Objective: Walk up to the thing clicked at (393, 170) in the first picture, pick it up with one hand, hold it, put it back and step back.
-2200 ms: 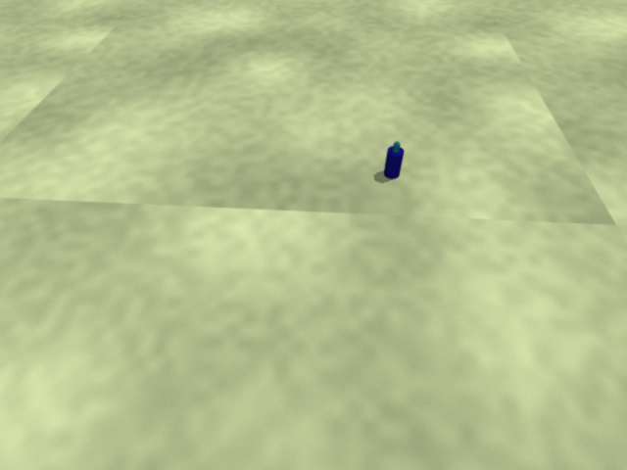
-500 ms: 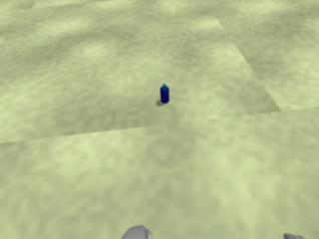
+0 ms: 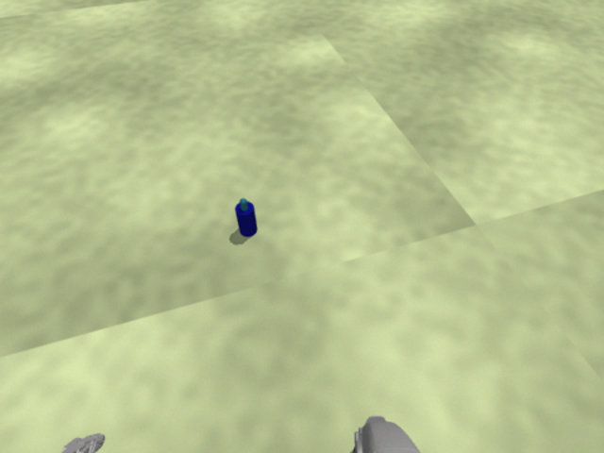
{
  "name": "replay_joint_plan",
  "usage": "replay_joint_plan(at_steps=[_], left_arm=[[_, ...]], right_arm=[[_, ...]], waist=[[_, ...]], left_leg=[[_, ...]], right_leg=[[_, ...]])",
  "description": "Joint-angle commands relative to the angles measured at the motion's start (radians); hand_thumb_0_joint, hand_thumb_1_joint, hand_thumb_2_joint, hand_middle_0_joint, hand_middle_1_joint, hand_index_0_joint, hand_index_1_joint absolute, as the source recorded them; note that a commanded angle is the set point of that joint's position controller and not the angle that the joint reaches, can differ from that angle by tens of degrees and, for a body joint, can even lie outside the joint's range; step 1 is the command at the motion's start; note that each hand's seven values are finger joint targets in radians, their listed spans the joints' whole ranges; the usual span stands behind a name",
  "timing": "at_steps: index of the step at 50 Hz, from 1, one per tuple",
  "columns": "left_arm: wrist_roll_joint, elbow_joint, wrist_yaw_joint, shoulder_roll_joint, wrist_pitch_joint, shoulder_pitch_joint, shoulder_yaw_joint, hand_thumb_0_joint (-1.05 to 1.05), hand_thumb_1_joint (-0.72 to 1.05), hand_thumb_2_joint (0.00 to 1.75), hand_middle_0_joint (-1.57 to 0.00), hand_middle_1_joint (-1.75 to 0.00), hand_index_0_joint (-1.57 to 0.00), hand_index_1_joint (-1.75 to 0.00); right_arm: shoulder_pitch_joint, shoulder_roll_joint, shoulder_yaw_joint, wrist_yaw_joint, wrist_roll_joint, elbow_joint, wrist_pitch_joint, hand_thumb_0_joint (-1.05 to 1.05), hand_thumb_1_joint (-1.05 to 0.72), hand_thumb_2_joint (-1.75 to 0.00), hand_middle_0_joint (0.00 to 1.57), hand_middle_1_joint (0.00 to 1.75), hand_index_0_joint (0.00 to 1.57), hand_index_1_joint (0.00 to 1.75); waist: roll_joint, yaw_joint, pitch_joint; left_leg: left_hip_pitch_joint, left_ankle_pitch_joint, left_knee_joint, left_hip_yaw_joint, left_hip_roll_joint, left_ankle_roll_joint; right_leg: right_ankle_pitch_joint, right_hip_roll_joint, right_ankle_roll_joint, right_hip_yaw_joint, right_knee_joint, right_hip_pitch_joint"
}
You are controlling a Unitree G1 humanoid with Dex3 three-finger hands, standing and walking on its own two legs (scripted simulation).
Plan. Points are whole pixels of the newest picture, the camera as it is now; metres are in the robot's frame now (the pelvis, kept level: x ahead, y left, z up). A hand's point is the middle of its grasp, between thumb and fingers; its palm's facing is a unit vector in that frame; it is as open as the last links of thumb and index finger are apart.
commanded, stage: walk up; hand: left
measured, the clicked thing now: (245, 215) +1.08 +0.22 -0.68
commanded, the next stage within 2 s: none
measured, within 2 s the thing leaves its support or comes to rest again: neither
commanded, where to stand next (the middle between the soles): +0.73 +0.02 m, yaw -1 degrees
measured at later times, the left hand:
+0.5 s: hand (161, 381) +0.26 +0.23 -0.12, palm faces -0.01 -0.92 -0.39, open 7.4 cm
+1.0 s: hand (171, 261) +0.49 +0.26 -0.14, palm faces -0.07 -0.92 -0.37, open 7.4 cm
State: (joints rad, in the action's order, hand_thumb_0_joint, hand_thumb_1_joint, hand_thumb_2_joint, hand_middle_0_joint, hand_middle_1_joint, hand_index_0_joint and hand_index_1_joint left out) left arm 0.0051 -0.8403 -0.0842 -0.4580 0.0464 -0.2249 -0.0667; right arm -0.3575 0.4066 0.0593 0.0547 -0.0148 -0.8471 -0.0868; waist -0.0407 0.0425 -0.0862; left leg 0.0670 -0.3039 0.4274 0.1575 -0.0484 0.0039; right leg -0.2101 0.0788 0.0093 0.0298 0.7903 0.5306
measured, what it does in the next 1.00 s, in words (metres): walks ahead: right foot, then left foot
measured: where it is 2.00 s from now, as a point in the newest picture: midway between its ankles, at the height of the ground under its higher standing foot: (298, 321)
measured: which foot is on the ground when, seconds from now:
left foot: down 0.00-0.14, up 0.16-0.60, down 0.62-1.00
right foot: up 0.00-0.10, down 0.12-0.66, up 0.68-1.00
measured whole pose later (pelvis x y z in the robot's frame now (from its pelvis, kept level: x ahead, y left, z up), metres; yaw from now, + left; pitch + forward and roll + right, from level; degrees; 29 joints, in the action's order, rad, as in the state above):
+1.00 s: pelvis +0.41 -0.01 +0.00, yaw -1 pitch -3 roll +1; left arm 0.00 -0.87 -0.06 -0.42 0.06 -0.27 -0.05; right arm -0.33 0.41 0.05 0.06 -0.01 -0.82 -0.06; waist -0.01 0.02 -0.10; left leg 0.12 -0.32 0.50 0.08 -0.02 -0.01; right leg -0.22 0.09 0.01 -0.02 0.69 0.46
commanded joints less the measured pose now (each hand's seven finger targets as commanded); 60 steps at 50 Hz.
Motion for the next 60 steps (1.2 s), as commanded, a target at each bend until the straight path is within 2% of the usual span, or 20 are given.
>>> replay_joint_plan(at_steps=[1,3,6,7,8,9,14,22,27,31,32,33,34,39,45,52,53,54,56,60], left_arm=[[-0.005,0.065,-0.008,-0.118,0.024,0.034,-0.037,0.0,0.9,0.9,-0.2,-0.3,-0.2,-0.3],[-0.009,0.051,-0.006,-0.129,0.024,0.031,-0.045,0.0,0.9,0.9,-0.2,-0.3,-0.2,-0.3],[-0.017,-0.008,0.022,-0.213,0.049,-0.174,-0.086,0.0,0.9,0.9,-0.2,-0.3,-0.2,-0.3],[-0.022,-0.003,0.038,-0.298,0.058,-0.245,-0.108,0.0,0.9,0.9,-0.2,-0.3,-0.2,-0.3],[-0.004,0.0,0.042,-0.337,0.056,-0.239,-0.109,0.0,0.9,0.9,-0.2,-0.3,-0.2,-0.3],[0.011,0.016,0.046,-0.323,0.051,-0.184,-0.108,0.0,0.9,0.9,-0.2,-0.3,-0.2,-0.3],[0.014,0.041,0.065,-0.192,0.064,-0.058,-0.061,0.0,0.9,0.9,-0.2,-0.3,-0.2,-0.3],[-0.013,0.068,0.059,-0.216,0.081,-0.088,-0.071,0.0,0.9,0.9,-0.2,-0.3,-0.2,-0.3],[-0.008,0.054,0.061,-0.227,0.075,-0.123,-0.068,0.0,0.9,0.9,-0.2,-0.3,-0.2,-0.3],[-0.009,0.063,0.065,-0.2,0.061,-0.131,-0.045,0.0,0.9,0.9,-0.2,-0.3,-0.2,-0.3],[0.001,0.072,0.066,-0.142,0.057,-0.171,-0.022,0.0,0.9,0.9,-0.2,-0.3,-0.2,-0.3],[0.011,0.072,0.065,-0.089,0.053,-0.206,-0.013,0.0,0.9,0.9,-0.2,-0.3,-0.2,-0.3],[-0.001,0.048,0.082,-0.186,0.042,-0.17,-0.033,0.0,0.9,0.9,-0.2,-0.3,-0.2,-0.3],[0.01,0.003,0.058,-0.159,0.035,-0.183,-0.025,0.0,0.9,0.9,-0.2,-0.3,-0.2,-0.3],[-0.008,0.038,0.035,-0.132,0.028,-0.086,-0.03,0.0,0.9,0.9,-0.2,-0.3,-0.2,-0.3],[-0.018,-0.021,0.052,-0.16,0.059,-0.194,-0.064,0.0,0.9,0.9,-0.2,-0.3,-0.2,-0.3],[-0.025,-0.027,0.063,-0.211,0.066,-0.259,-0.084,0.0,0.9,0.9,-0.2,-0.3,-0.2,-0.3],[-0.026,0.0,0.073,-0.292,0.074,-0.272,-0.102,0.0,0.9,0.9,-0.2,-0.3,-0.2,-0.3],[-0.004,0.024,0.071,-0.301,0.065,-0.179,-0.09,0.0,0.9,0.9,-0.2,-0.3,-0.2,-0.3],[0.0,0.031,0.076,-0.217,0.071,-0.104,-0.059,0.0,0.9,0.9,-0.2,-0.3,-0.2,-0.3]], right_arm=[[0.072,0.274,0.078,-0.019,0.01,0.098,-0.029,0.0,-0.9,-0.9,0.2,0.3,0.2,0.3],[0.062,0.279,0.079,-0.021,0.008,0.097,-0.019,0.0,-0.9,-0.9,0.2,0.3,0.2,0.3],[-0.02,0.196,0.046,-0.02,0.006,0.095,-0.01,0.0,-0.9,-0.9,0.2,0.3,0.2,0.3],[-0.086,0.122,0.018,-0.017,0.01,0.108,-0.008,0.0,-0.9,-0.9,0.2,0.3,0.2,0.3],[-0.071,0.201,0.036,-0.024,0.015,0.092,0.001,0.0,-0.9,-0.9,0.2,0.3,0.2,0.3],[-0.035,0.256,0.047,-0.034,0.008,0.071,0.01,0.0,-0.9,-0.9,0.2,0.3,0.2,0.3],[-0.036,0.195,0.039,-0.015,0.021,0.03,0.033,0.0,-0.9,-0.9,0.2,0.3,0.2,0.3],[0.13,0.182,0.058,0.022,-0.007,0.08,0.035,0.0,-0.9,-0.9,0.2,0.3,0.2,0.3],[0.188,0.166,0.057,0.027,-0.009,0.092,0.012,0.0,-0.9,-0.9,0.2,0.3,0.2,0.3],[0.001,0.223,0.083,0.012,-0.014,0.028,-0.001,0.0,-0.9,-0.9,0.2,0.3,0.2,0.3],[-0.1,0.287,0.105,0.001,-0.029,0.015,-0.008,0.0,-0.9,-0.9,0.2,0.3,0.2,0.3],[-0.118,0.35,0.116,-0.008,-0.024,0.036,-0.014,0.0,-0.9,-0.9,0.2,0.3,0.2,0.3],[-0.096,0.352,0.122,-0.008,0.008,0.04,-0.008,0.0,-0.9,-0.9,0.2,0.3,0.2,0.3],[0.031,0.236,0.066,-0.025,0.028,0.075,-0.015,0.0,-0.9,-0.9,0.2,0.3,0.2,0.3],[0.042,0.27,0.073,-0.021,0.012,0.103,-0.014,0.0,-0.9,-0.9,0.2,0.3,0.2,0.3],[0.06,0.205,0.049,-0.014,0.02,0.129,0.013,0.0,-0.9,-0.9,0.2,0.3,0.2,0.3],[0.032,0.16,0.034,-0.012,0.02,0.134,0.013,0.0,-0.9,-0.9,0.2,0.3,0.2,0.3],[-0.029,0.104,0.012,-0.009,0.017,0.141,0.018,0.0,-0.9,-0.9,0.2,0.3,0.2,0.3],[0.005,0.243,0.05,-0.028,0.003,0.098,0.039,0.0,-0.9,-0.9,0.2,0.3,0.2,0.3],[-0.01,0.207,0.047,-0.012,0.015,0.041,0.045,0.0,-0.9,-0.9,0.2,0.3,0.2,0.3]], waist=[[0.18,-0.027,0.015],[0.143,-0.031,0.04],[-0.127,-0.14,0.209],[-0.331,-0.148,0.268],[-0.283,-0.153,0.225],[-0.194,-0.143,0.184],[-0.079,-0.045,0.037],[-0.053,-0.081,-0.013],[-0.064,-0.094,0.022],[0.085,0.013,0.12],[0.253,0.057,0.19],[0.376,0.043,0.201],[0.28,0.048,0.179],[0.158,-0.039,0.053],[0.215,-0.022,-0.013],[0.041,-0.106,0.122],[-0.125,-0.145,0.158],[-0.281,-0.13,0.179],[-0.137,-0.115,0.082],[-0.091,-0.058,0.0]], left_leg=[[0.141,0.18,-0.149,-0.121,-0.218,-0.183],[0.143,0.134,-0.099,-0.134,-0.228,-0.18],[0.221,0.235,0.418,-0.037,-0.104,-0.111],[0.397,-0.139,0.641,-0.032,0.01,-0.066],[0.562,-0.233,0.746,-0.1,0.059,-0.035],[0.576,-0.214,0.815,-0.156,-0.006,-0.035],[0.421,0.009,0.682,-0.215,-0.036,-0.044],[0.481,0.114,0.336,-0.199,-0.078,0.011],[0.351,0.171,0.168,-0.143,-0.047,-0.025],[-0.011,0.116,0.064,-0.102,0.028,-0.079],[-0.177,-0.02,-0.016,-0.304,-0.11,-0.14],[-0.29,-0.1,-0.108,-0.718,-0.329,-0.221],[-0.263,-0.106,-0.133,-0.802,-0.388,-0.293],[0.048,0.41,-0.105,-0.305,-0.205,-0.192],[0.125,0.204,-0.168,-0.267,-0.219,-0.257],[0.253,0.213,0.206,-0.169,-0.112,-0.15],[0.353,0.092,0.428,-0.108,-0.038,-0.12],[0.529,-0.222,0.641,-0.094,0.076,-0.066],[0.589,-0.253,0.738,-0.194,0.012,-0.051],[0.501,-0.056,0.645,-0.236,-0.027,-0.041]], right_leg=[[0.149,0.008,0.02,-0.048,-0.164,-0.165],[0.131,-0.014,0.026,-0.078,-0.183,-0.24],[-0.009,-0.04,0.059,-0.035,-0.311,-0.602],[-0.125,0.192,0.119,0.332,-0.383,-0.736],[-0.084,0.319,0.224,0.655,-0.494,-0.775],[-0.09,0.339,0.266,0.658,-0.502,-0.693],[0.227,0.14,0.145,0.185,-0.509,-0.352],[-0.124,0.173,0.208,0.118,-0.592,-0.34],[0.157,0.176,0.181,0.074,-0.465,-0.388],[0.286,0.089,0.125,-0.009,-0.126,-0.272],[0.194,0.009,0.081,-0.067,0.157,-0.121],[-0.278,-0.136,0.031,-0.076,0.318,0.122],[-0.344,-0.073,0.051,-0.009,0.403,0.164],[-0.147,-0.008,0.025,0.031,0.295,-0.018],[-0.06,0.035,-0.011,-0.045,0.001,-0.035],[0.087,-0.064,0.029,-0.096,-0.281,-0.498],[-0.063,0.023,0.057,0.029,-0.369,-0.596],[-0.21,0.293,0.139,0.465,-0.487,-0.667],[-0.389,0.389,0.279,0.643,-0.554,-0.522],[-0.106,0.198,0.175,0.236,-0.541,-0.357]])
